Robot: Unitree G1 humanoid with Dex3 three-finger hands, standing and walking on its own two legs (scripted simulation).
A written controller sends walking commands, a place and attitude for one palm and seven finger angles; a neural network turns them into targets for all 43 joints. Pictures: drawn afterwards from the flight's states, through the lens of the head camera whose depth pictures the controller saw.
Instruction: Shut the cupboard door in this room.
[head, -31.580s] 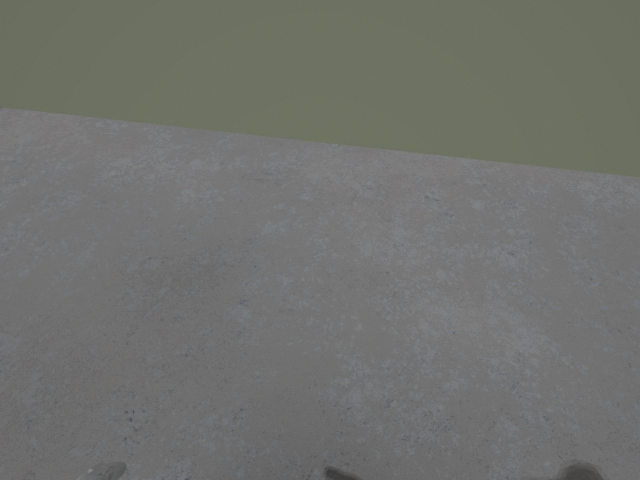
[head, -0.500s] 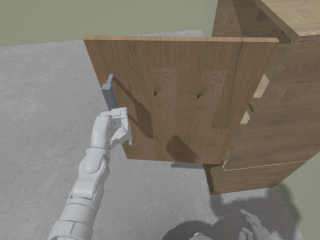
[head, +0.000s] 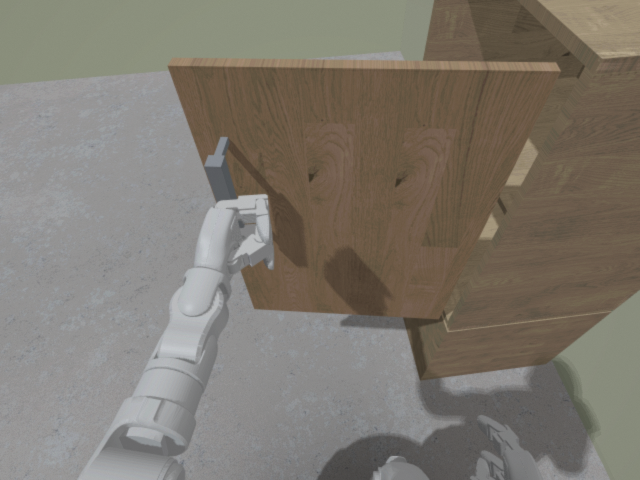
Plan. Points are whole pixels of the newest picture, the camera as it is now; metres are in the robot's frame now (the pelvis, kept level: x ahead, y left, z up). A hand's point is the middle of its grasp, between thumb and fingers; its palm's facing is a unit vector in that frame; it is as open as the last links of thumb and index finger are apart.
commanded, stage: push the door shut along its arc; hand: left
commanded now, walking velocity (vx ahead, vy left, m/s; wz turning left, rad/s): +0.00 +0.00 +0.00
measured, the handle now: (230, 191) +0.48 +0.14 +0.08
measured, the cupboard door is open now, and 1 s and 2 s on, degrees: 79 69 48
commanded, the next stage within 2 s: pull the fist back off the door in 1.66 s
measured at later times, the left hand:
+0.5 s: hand (285, 200) +0.46 +0.06 +0.08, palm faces -0.26 -0.96 -0.04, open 3.1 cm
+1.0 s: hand (300, 175) +0.50 +0.04 +0.09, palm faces -0.39 -0.92 -0.03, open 3.1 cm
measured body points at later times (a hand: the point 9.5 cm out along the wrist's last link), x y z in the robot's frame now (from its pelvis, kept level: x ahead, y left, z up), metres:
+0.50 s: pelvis +0.00 +0.00 -0.01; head +0.08 -0.01 +0.43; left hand +0.47 +0.11 +0.08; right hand +0.05 -0.26 -0.13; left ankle -0.02 +0.14 -0.70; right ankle +0.06 -0.12 -0.70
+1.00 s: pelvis -0.01 +0.01 -0.02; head +0.11 -0.01 +0.41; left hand +0.52 +0.09 +0.09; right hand +0.01 -0.26 -0.15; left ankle -0.02 +0.14 -0.70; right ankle +0.06 -0.12 -0.70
